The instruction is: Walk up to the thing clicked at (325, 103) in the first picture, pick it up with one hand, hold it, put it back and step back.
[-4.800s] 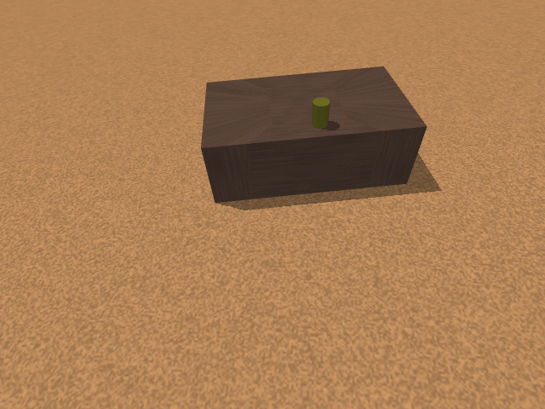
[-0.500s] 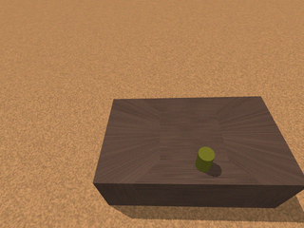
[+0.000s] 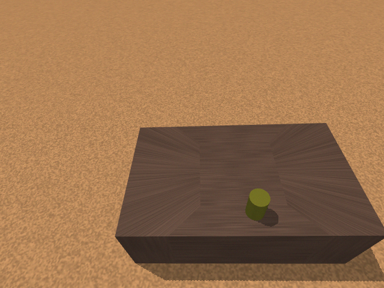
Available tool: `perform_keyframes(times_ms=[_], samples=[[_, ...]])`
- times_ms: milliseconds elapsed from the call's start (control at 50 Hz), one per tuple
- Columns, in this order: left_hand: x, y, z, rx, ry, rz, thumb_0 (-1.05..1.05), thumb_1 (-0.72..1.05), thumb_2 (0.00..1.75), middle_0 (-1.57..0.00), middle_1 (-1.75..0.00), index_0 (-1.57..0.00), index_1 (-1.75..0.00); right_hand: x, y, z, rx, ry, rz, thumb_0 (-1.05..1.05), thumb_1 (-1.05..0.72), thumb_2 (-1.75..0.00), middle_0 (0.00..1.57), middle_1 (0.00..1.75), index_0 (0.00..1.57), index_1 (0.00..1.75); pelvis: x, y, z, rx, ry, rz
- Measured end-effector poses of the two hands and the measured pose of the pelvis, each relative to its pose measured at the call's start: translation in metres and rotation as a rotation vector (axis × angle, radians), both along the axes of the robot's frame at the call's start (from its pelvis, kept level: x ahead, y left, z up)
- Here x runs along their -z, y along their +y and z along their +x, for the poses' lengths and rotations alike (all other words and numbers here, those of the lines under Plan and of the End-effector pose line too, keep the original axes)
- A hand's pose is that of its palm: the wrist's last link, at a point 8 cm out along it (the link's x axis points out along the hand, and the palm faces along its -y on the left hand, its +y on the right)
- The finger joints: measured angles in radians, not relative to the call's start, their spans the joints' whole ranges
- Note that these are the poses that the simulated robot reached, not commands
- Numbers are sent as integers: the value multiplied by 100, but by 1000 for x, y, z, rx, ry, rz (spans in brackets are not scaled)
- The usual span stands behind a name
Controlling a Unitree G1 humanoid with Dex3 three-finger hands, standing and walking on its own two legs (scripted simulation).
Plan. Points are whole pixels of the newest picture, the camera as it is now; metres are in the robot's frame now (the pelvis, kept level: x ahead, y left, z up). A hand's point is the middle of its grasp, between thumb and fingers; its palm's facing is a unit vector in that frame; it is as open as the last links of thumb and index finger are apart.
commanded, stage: walk up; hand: right
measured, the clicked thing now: (257, 204) +0.50 -0.19 -0.36
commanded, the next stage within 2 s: stand in 0.60 s
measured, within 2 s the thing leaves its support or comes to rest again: neither
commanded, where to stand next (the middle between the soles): +0.07 +0.01 m, yaw +2 degrees
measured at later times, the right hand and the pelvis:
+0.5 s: hand out of the picture +0.10 -0.26 -0.16, palm faces -0.01 +0.94 -0.33, open 7.4 cm; pelvis +0.01 -0.01 +0.00, yaw +1 degrees
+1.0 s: hand out of the picture +0.09 -0.26 -0.15, palm faces -0.01 +0.94 -0.34, open 7.4 cm; pelvis +0.01 -0.01 +0.00, yaw +0 degrees
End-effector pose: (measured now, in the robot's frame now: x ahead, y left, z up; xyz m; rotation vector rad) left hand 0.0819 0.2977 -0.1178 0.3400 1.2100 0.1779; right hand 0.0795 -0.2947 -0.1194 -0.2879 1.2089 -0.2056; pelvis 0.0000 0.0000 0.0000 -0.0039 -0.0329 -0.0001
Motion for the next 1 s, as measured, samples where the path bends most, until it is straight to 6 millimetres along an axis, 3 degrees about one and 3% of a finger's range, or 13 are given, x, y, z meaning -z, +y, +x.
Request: perform_keyframes(times_ms=[240, 640, 1000], samples=[[0, -1, -22, -41, 56, 15, 1, 90, 90, -21, -30, -20, -30, 6, -2, 3, -6, 28, 12, 1, -91, -90, 20, 30, 20, 30, 0, -4, 6, -9, -2, 0], [1, -9, 0, -26, 12, -5, 0, 90, 90, -21, -30, -20, -30, 0, -8, 10, -5, 15, -5, 1, -91, -90, 20, 30, 20, 30, -1, -7, 11, -10, 0, 3], [2, -10, -4, -24, 16, -8, 0, 90, 90, -21, -30, -20, -30, -2, -10, 7, -7, 14, -15, 1, -91, -90, 20, 30, 20, 30, -1, -8, 11, -3, -6, 1]])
